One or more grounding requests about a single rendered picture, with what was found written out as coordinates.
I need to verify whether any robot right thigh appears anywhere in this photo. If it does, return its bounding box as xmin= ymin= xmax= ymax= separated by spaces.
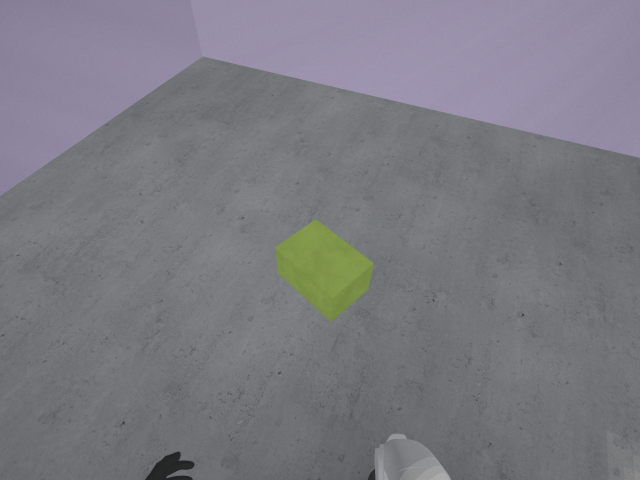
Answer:
xmin=374 ymin=439 xmax=451 ymax=480

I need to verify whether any robot left hand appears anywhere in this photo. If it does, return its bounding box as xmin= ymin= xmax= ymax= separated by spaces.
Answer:
xmin=145 ymin=452 xmax=195 ymax=480

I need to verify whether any carton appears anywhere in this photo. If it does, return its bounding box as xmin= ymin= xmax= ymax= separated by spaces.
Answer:
xmin=275 ymin=220 xmax=374 ymax=322

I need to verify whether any robot right shin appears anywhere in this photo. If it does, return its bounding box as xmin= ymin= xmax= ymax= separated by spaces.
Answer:
xmin=386 ymin=434 xmax=407 ymax=442

